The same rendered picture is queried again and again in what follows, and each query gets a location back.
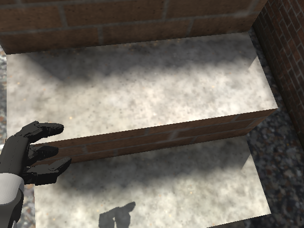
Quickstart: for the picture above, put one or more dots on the left robot forearm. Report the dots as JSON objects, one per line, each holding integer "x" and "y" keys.
{"x": 11, "y": 199}

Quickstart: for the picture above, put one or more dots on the left robot hand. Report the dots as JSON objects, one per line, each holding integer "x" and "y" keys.
{"x": 18, "y": 154}

